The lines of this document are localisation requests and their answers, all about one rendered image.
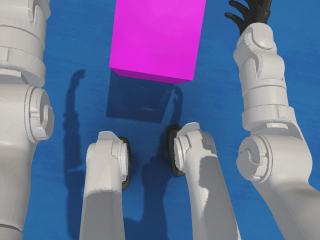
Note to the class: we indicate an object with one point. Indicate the robot left upper arm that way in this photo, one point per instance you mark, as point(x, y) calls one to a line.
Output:
point(26, 118)

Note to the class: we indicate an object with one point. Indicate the robot right upper arm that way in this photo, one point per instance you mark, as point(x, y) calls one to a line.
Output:
point(279, 167)

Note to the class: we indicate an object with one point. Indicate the right robot thigh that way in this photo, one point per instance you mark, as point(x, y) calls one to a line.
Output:
point(212, 213)

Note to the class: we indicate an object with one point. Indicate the right robot forearm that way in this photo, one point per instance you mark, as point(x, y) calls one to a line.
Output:
point(263, 86)

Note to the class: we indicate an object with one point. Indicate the robot right shin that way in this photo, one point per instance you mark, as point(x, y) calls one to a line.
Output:
point(195, 126)

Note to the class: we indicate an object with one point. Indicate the robot right hand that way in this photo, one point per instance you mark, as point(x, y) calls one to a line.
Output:
point(258, 12)

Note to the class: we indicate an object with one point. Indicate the left robot forearm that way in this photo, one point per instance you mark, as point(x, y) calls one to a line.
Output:
point(22, 41)

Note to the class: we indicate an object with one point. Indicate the carton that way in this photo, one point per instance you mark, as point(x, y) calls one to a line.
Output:
point(156, 40)

